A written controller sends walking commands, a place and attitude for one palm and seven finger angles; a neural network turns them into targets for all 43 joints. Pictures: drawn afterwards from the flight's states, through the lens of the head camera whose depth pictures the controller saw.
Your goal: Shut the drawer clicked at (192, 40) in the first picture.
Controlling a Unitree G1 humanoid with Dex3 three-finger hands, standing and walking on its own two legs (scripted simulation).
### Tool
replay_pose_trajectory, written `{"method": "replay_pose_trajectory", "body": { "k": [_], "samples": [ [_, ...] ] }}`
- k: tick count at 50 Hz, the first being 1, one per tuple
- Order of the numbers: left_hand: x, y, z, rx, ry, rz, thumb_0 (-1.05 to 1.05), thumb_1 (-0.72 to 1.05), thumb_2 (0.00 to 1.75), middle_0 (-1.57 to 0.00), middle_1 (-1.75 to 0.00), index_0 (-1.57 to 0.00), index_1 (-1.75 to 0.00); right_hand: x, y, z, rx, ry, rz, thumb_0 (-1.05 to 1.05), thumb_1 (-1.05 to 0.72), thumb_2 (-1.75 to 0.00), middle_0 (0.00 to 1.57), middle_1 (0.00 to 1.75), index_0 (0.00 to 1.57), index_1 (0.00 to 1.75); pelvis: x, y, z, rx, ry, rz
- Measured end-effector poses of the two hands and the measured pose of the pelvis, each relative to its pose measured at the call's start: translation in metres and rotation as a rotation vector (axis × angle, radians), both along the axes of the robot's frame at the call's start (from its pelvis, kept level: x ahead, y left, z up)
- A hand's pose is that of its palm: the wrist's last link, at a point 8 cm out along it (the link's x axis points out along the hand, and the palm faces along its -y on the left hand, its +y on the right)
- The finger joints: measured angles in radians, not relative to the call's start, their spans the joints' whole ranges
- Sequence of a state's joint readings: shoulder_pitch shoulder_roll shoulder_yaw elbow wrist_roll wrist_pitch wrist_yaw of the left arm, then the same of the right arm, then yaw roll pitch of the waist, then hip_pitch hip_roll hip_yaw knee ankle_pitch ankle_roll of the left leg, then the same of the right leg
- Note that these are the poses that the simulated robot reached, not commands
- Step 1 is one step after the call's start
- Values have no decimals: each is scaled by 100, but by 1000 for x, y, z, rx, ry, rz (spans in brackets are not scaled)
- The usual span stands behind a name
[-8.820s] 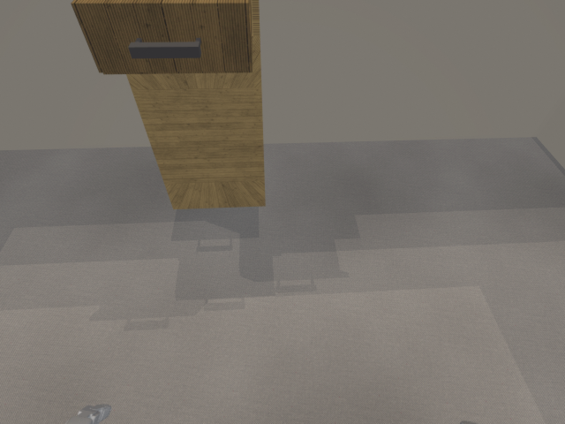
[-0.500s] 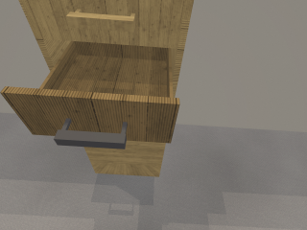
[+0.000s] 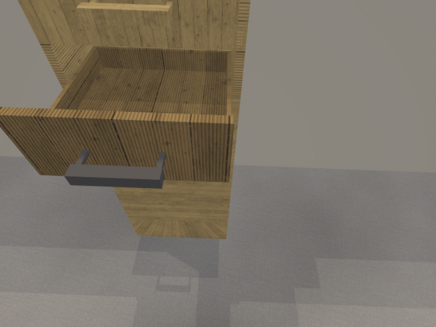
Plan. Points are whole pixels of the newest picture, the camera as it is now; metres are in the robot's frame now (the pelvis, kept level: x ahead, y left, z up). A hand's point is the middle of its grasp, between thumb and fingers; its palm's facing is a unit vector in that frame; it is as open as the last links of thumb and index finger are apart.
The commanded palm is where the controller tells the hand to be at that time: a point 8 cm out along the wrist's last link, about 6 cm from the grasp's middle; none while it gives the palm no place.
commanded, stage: come to a stop and stand still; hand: left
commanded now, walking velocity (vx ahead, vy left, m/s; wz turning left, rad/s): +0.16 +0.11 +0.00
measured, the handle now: (119, 166) +0.35 +0.20 +0.11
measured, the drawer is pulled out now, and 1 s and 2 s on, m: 0.23 0.23 0.23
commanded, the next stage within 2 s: look again from close up in 0.86 s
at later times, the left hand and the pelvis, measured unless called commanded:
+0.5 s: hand out of the picture -0.02 +0.15 -0.17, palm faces +0.07 -0.98 -0.17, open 7.3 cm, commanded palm none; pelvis +0.01 +0.00 +0.00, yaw +2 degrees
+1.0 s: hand out of the picture +0.03 +0.19 -0.17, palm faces +0.03 -0.98 -0.20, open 7.3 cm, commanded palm none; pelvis +0.02 +0.01 +0.00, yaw +2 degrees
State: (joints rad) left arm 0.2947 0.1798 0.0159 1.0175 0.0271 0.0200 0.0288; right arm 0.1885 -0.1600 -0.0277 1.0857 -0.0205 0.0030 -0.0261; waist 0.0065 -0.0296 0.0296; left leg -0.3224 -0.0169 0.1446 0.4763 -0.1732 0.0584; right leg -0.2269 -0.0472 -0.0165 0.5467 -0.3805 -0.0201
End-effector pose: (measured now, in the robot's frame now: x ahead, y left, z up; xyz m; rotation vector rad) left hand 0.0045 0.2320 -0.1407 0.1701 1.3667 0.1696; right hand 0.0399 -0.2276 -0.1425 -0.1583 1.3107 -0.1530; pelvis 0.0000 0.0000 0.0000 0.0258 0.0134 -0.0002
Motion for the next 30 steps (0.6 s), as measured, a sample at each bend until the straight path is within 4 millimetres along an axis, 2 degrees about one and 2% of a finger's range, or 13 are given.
{"method": "replay_pose_trajectory", "body": {
  "k": [7, 15, 20, 24, 30],
  "samples": [
    [-30, -31, 0, -47, 31, 40, 0, 91, 90, -19, -30, -20, -30, -17, -14, 3, 15, 37, 19, 1, -91, -90, 20, 30, 20, 30, 4, -14, 5, -32, -21, 21],
    [-41, -48, -7, -100, 79, 78, 1, 91, 90, -20, -30, -20, -30, -36, -4, 6, 13, 109, 20, 1, -91, -90, 20, 30, 19, 29, 10, -14, 5, -24, -35, 31],
    [-38, -44, -6, -88, 85, 87, 0, 91, 90, -20, -30, -20, -30, -36, 6, 4, 26, 126, 22, 1, -91, -90, 20, 30, 20, 29, 10, -11, 5, -19, -28, 35],
    [-34, -36, -4, -62, 73, 71, 0, 91, 90, -20, -30, -20, -30, -34, 7, 1, 23, 123, 29, 2, -93, -90, 20, 30, 20, 30, 10, -6, 4, -37, -21, 38],
    [-15, -9, -4, -23, 28, 30, 1, 91, 90, -20, -30, -20, -30, -20, 11, -2, 20, 44, 32, 2, -93, -90, 20, 30, 20, 30, 11, 6, -2, -41, -30, 44]
  ]
}}
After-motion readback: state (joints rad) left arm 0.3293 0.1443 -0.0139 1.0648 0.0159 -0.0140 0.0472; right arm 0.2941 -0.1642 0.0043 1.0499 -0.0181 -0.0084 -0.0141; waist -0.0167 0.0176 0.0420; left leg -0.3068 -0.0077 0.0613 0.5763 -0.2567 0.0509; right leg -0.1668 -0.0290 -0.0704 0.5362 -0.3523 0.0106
